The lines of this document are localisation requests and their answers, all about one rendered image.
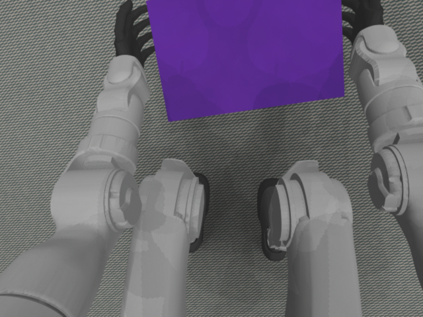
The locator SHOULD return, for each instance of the left robot hand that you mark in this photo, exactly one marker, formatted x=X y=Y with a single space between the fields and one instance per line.
x=126 y=33

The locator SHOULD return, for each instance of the robot right upper arm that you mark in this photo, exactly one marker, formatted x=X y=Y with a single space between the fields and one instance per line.
x=395 y=185

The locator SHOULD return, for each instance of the robot left forearm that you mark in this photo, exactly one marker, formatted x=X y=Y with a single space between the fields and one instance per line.
x=116 y=124

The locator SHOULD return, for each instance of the robot right forearm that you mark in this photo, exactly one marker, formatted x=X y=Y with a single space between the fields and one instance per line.
x=389 y=89

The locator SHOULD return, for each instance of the robot left upper arm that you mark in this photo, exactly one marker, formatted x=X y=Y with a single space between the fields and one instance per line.
x=61 y=276

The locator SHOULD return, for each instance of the carton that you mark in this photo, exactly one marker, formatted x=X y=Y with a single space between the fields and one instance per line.
x=224 y=56

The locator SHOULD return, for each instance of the robot right foot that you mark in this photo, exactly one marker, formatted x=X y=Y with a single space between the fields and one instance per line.
x=264 y=196

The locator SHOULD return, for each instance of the left robot thigh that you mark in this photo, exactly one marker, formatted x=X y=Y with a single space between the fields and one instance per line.
x=155 y=281

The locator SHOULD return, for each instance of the right robot hand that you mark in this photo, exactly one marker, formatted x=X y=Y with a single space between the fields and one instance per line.
x=367 y=13

